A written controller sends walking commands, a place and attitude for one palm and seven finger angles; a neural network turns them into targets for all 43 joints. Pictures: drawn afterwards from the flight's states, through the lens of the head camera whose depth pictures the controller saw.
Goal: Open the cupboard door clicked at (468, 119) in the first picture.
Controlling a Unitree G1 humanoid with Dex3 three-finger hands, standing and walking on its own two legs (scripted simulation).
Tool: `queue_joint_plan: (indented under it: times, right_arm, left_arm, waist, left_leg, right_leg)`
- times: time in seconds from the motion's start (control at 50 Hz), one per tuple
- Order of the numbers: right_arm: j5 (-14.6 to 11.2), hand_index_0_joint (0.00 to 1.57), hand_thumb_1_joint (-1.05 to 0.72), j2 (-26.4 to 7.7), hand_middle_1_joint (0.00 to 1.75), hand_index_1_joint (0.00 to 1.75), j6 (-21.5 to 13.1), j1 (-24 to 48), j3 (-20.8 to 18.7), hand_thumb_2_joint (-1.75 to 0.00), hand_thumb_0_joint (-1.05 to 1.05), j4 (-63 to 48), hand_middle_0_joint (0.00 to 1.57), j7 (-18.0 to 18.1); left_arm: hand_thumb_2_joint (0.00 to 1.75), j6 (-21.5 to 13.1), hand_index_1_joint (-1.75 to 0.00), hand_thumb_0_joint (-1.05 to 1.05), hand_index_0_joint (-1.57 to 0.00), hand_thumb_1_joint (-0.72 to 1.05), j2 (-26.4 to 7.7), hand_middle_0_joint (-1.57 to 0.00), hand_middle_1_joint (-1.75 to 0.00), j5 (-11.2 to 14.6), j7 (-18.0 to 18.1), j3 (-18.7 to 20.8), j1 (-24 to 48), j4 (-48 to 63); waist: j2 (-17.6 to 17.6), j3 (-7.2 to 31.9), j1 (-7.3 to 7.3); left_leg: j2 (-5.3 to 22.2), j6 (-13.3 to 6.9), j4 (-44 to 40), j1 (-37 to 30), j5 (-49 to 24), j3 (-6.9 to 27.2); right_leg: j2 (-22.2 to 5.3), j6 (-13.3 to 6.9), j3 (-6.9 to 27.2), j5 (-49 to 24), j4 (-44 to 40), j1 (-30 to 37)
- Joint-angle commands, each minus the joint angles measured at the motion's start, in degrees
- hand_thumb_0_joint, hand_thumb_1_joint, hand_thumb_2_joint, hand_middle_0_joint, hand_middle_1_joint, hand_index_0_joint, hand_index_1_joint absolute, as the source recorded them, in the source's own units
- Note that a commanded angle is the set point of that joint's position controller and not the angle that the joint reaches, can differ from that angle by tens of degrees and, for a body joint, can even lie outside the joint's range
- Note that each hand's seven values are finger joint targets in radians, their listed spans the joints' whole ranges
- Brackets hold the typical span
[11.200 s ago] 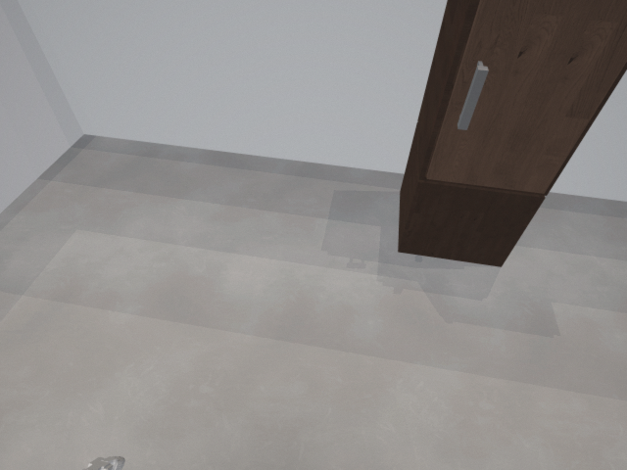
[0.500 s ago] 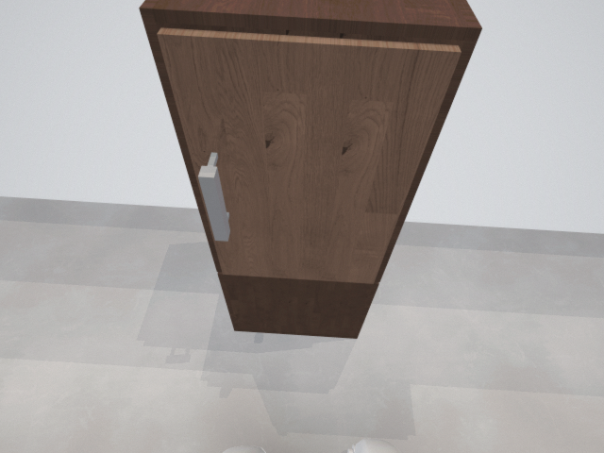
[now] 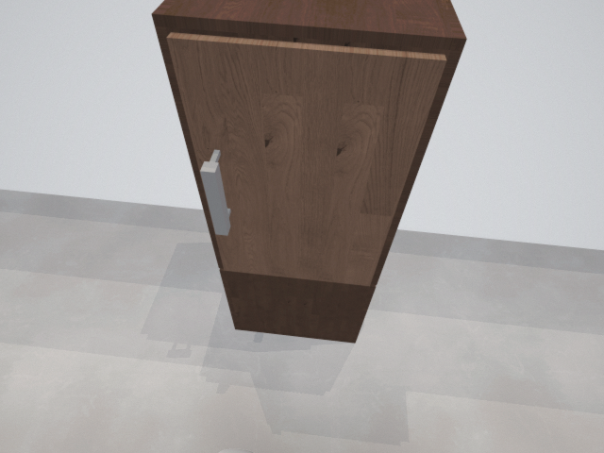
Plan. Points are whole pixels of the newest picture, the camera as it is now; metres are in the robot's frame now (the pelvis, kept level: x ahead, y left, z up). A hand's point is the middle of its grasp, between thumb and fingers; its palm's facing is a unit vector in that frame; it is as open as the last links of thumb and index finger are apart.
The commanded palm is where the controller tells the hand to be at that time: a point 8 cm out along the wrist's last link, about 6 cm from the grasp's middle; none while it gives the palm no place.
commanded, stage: come to a stop and stand still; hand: left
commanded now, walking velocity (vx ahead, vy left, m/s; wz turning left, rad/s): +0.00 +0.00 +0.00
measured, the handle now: (219, 193) +0.54 +0.22 -0.03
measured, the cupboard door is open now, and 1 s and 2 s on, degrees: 0 0 0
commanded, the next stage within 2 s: look again from close up in 0.56 s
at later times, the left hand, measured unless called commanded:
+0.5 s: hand out of the picture -0.01 +0.20 -0.18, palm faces +0.00 -0.99 -0.16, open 7.3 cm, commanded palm none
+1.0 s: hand out of the picture +0.02 +0.23 -0.17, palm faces -0.02 -0.97 -0.23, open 7.4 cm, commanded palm none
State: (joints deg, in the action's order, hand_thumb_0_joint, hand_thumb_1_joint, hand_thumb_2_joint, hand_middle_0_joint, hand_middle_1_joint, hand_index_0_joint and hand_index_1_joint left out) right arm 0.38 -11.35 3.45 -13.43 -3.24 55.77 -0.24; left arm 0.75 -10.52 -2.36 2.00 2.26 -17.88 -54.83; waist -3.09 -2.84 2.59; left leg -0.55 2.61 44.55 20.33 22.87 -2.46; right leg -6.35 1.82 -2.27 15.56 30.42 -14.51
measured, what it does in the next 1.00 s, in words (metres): steps on the spot: left foot, then right foot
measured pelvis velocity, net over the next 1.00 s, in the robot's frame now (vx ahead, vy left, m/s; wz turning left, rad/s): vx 0.01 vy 0.05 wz -0.03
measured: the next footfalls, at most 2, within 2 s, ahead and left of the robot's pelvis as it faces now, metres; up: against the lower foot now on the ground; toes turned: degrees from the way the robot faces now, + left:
left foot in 0.06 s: +0.04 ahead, +0.13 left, +0.00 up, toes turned +2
right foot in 0.32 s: +0.01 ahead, -0.09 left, +0.00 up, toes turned -3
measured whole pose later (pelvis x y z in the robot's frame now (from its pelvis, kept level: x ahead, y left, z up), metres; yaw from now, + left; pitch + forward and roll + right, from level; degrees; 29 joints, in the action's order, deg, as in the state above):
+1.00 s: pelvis +0.01 +0.05 +0.00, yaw -2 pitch +0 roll +0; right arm 0.7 -9.8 -1.6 -16.9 0.4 61.4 1.4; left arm -1.1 -8.9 -1.0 2.5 -1.0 -16.7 -62.4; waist 1.4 -1.2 0.0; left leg -1.7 -3.1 28.6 12.0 16.5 -5.6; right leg -2.3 1.3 -0.3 19.0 29.9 -10.6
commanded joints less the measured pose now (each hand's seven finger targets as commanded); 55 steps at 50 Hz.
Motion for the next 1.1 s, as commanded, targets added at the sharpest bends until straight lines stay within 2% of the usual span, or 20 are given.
queue_joint_plan:
  times: [0.0,0.02,0.04,0.06,0.08,0.14,0.22,0.24,0.26,0.3,0.34,0.44,0.62,0.64,0.66,0.68,0.76,0.86,0.9,1.08]
  right_arm:
    - [-0.1,0.20,-0.90,-2.3,0.30,0.30,-3.0,-5.8,0.1,-0.90,0.00,-2.2,0.20,0.5]
    - [0.4,0.20,-0.90,-5.9,0.30,0.30,-3.5,-6.8,-0.6,-0.90,0.00,-2.1,0.20,0.7]
    - [0.9,0.20,-0.90,-9.7,0.30,0.30,-3.4,-6.7,-1.1,-0.90,0.00,-2.9,0.20,1.0]
    - [1.2,0.20,-0.90,-9.2,0.30,0.30,-3.4,-5.2,-0.9,-0.90,0.00,-2.9,0.20,1.5]
    - [1.3,0.20,-0.90,-8.1,0.30,0.30,-3.8,-3.1,-0.5,-0.90,0.00,-2.5,0.20,1.9]
    - [1.2,0.20,-0.90,-5.2,0.30,0.30,-3.9,1.7,0.8,-0.90,0.00,-2.3,0.20,2.0]
    - [0.8,0.20,-0.90,-4.7,0.30,0.30,-4.3,-2.2,0.8,-0.90,0.00,0.6,0.20,2.3]
    - [0.5,0.20,-0.90,-4.1,0.30,0.30,-4.5,-2.2,0.9,-0.90,0.00,1.1,0.20,2.3]
    - [0.0,0.20,-0.90,-2.9,0.30,0.30,-4.7,-2.8,1.2,-0.90,0.00,1.4,0.20,2.2]
    - [-0.1,0.20,-0.90,-1.2,0.30,0.30,-4.9,-3.6,1.7,-0.90,0.00,2.1,0.20,1.7]
    - [0.2,0.20,-0.90,-1.9,0.30,0.30,-4.4,-3.3,1.5,-0.90,0.00,3.5,0.20,1.8]
    - [0.2,0.20,-0.90,-2.2,0.30,0.30,-4.9,-4.1,2.1,-0.90,0.00,5.7,0.20,1.9]
    - [0.1,0.20,-0.90,-1.1,0.30,0.30,-5.3,-5.8,2.3,-0.90,0.00,7.9,0.20,2.2]
    - [-0.3,0.20,-0.90,-4.5,0.30,0.30,-5.6,-1.1,2.6,-0.90,0.00,3.9,0.20,1.5]
    - [0.4,0.20,-0.90,-1.7,0.30,0.30,-4.9,-4.0,2.6,-0.90,0.00,2.9,0.20,1.1]
    - [1.0,0.20,-0.90,-1.8,0.30,0.30,-4.7,-4.7,2.8,-0.90,0.00,2.8,0.20,0.6]
    - [0.5,0.20,-0.90,-2.8,0.30,0.30,-5.5,-6.1,2.5,-0.90,0.00,1.5,0.20,1.2]
    - [0.4,0.20,-0.90,-3.6,0.30,0.30,-6.0,-6.5,2.6,-0.90,0.00,2.2,0.20,1.6]
    - [0.5,0.20,-0.90,-3.7,0.30,0.30,-6.2,-6.2,2.7,-0.90,0.00,2.8,0.20,1.7]
    - [0.4,0.20,-0.90,-4.8,0.30,0.30,-6.1,-3.8,2.5,-0.90,0.00,4.2,0.20,1.9]
  left_arm:
    - [0.90,0.2,-0.30,0.00,-0.20,0.90,-9.7,-0.20,-0.30,0.9,0.3,2.7,0.5,2.5]
    - [0.90,0.7,-0.30,0.00,-0.20,0.90,-6.7,-0.20,-0.30,1.3,0.1,2.2,-0.4,3.0]
    - [0.90,0.9,-0.30,0.00,-0.20,0.90,-3.6,-0.20,-0.30,1.6,0.0,1.6,-0.5,3.7]
    - [0.90,0.9,-0.30,0.00,-0.20,0.90,-3.1,-0.20,-0.30,1.3,0.0,1.2,1.1,3.3]
    - [0.90,1.1,-0.30,0.00,-0.20,0.90,-2.2,-0.20,-0.30,1.2,0.0,0.9,1.2,2.2]
    - [0.90,0.7,-0.30,0.00,-0.20,0.90,-1.5,-0.20,-0.30,1.0,-0.8,0.3,-1.1,-1.2]
    - [0.90,-0.3,-0.30,0.00,-0.20,0.90,-0.9,-0.20,-0.30,1.2,-0.5,-0.6,-1.8,-3.4]
    - [0.90,-0.7,-0.30,0.00,-0.20,0.90,-1.1,-0.20,-0.30,1.2,-0.3,-0.7,-3.5,-4.4]
    - [0.90,-1.2,-0.30,0.00,-0.20,0.90,-2.5,-0.20,-0.30,1.2,-0.1,-0.8,-3.7,-4.9]
    - [0.90,-1.6,-0.30,0.00,-0.20,0.90,-4.6,-0.20,-0.30,1.4,0.0,-1.1,-2.1,-4.9]
    - [0.90,-1.9,-0.30,0.00,-0.20,0.90,-3.8,-0.20,-0.30,1.5,-0.1,-1.3,-0.7,-5.8]
    - [0.90,-1.5,-0.30,0.00,-0.20,0.90,-2.6,-0.20,-0.30,1.7,0.0,-1.6,-1.3,-7.0]
    - [0.90,-1.7,-0.30,0.00,-0.20,0.90,-1.5,-0.20,-0.30,1.8,0.2,-1.8,-2.9,-8.7]
    - [0.90,-2.7,-0.30,0.00,-0.20,0.90,-3.6,-0.20,-0.30,0.7,2.2,-2.6,-5.5,-9.8]
    - [0.90,-2.9,-0.30,0.00,-0.20,0.90,-5.4,-0.20,-0.30,1.3,1.7,-2.2,-2.8,-6.7]
    - [0.90,-3.3,-0.30,0.00,-0.20,0.90,-6.1,-0.20,-0.30,1.3,1.3,-2.1,-1.2,-5.7]
    - [0.90,-3.1,-0.30,0.00,-0.20,0.90,-2.9,-0.20,-0.30,1.4,0.6,-2.6,-2.6,-5.7]
    - [0.90,-2.8,-0.30,0.00,-0.20,0.90,-3.0,-0.20,-0.30,1.6,0.6,-2.4,-2.3,-5.7]
    - [0.90,-2.9,-0.30,0.00,-0.20,0.90,-3.7,-0.20,-0.30,1.6,0.6,-2.2,-2.2,-5.8]
    - [0.90,-2.6,-0.30,0.00,-0.20,0.90,-5.9,-0.20,-0.30,1.5,0.6,-1.7,-0.4,-5.4]
  waist:
    - [-4.2,3.8,-2.86]
    - [7.5,4.9,-2.78]
    - [16.6,2.8,-2.70]
    - [15.2,0.9,-3.12]
    - [18.9,0.7,-2.27]
    - [12.3,0.6,-0.24]
    - [7.3,2.2,-0.91]
    - [5.5,3.1,-0.21]
    - [2.2,2.6,-0.81]
    - [2.7,1.3,-2.28]
    - [-4.1,0.2,-2.70]
    - [2.9,-0.8,-2.40]
    - [3.2,-0.3,-1.91]
    - [7.3,-3.1,-0.94]
    - [8.8,-0.4,-3.41]
    - [9.5,-0.3,-3.21]
    - [4.3,1.8,-3.02]
    - [2.5,0.6,-2.80]
    - [2.4,1.2,-2.56]
    - [2.8,0.3,-2.37]
  left_leg:
    - [0.4,-1.5,-21.9,-14.6,-11.6,-1.7]
    - [8.8,-4.3,-24.7,-17.2,-14.6,7.7]
    - [18.2,-9.9,-28.8,-11.1,-15.3,18.1]
    - [19.0,-13.2,-31.5,-5.2,-12.5,20.1]
    - [17.9,-14.0,-32.7,-2.8,-9.8,19.9]
    - [12.9,-12.2,-31.5,-2.9,-11.3,11.8]
    - [12.2,-11.1,-28.0,-6.9,-17.8,10.1]
    - [10.6,-9.5,-25.9,-6.9,-16.9,9.0]
    - [8.1,-7.0,-24.0,-4.8,-14.1,7.1]
    - [5.3,-4.5,-24.6,-7.0,-13.4,5.2]
    - [5.4,-3.9,-23.5,-9.9,-14.5,4.1]
    - [6.5,-4.3,-27.0,-9.5,-12.9,5.3]
    - [6.9,-4.4,-27.5,-10.1,-15.6,5.2]
    - [7.3,-2.9,-17.1,-6.9,-20.2,3.2]
    - [4.8,-3.0,-19.2,-6.8,-7.4,4.1]
    - [4.5,-3.1,-19.2,-5.6,-5.5,4.0]
    - [6.6,-5.6,-21.6,-5.9,-11.6,6.8]
    - [6.7,-5.9,-22.3,-7.1,-16.8,6.1]
    - [6.4,-5.8,-21.5,-8.6,-21.4,5.2]
    - [6.6,-5.7,-22.5,-10.2,-22.9,4.0]
  right_leg:
    - [-5.7,-5.8,7.1,-6.3,-3.4,-5.1]
    - [-0.7,-3.1,3.0,3.7,2.9,-9.8]
    - [3.1,-0.6,-1.3,15.1,9.2,-11.2]
    - [3.6,-0.9,0.2,16.8,16.5,-10.1]
    - [3.2,-1.5,2.1,16.1,21.2,-9.5]
    - [2.6,-1.8,1.6,10.3,19.1,-6.2]
    - [2.9,-1.0,0.2,4.4,0.4,1.1]
    - [2.5,-1.0,0.8,-1.5,-6.7,4.5]
    - [0.4,-1.8,4.8,-5.2,-10.4,6.7]
    - [-3.6,-3.9,7.8,-8.1,-10.6,3.5]
    - [-1.7,-3.6,7.2,-5.4,-11.1,0.1]
    - [-0.1,-2.9,5.6,-4.1,-11.1,1.3]
    - [-0.2,-2.7,5.0,-6.8,-11.2,3.3]
    - [-1.5,-3.2,6.1,-10.9,-10.6,0.3]
    - [-1.9,-4.8,7.7,3.0,-10.0,-0.8]
    - [-0.8,-5.0,6.5,5.3,-8.5,-1.6]
    - [1.7,-4.4,4.5,-0.8,-4.8,0.3]
    - [1.6,-3.8,4.5,-4.5,-4.4,1.2]
    - [1.1,-3.7,4.7,-8.0,-4.2,2.0]
    - [0.7,-3.6,5.1,-11.4,-5.6,3.3]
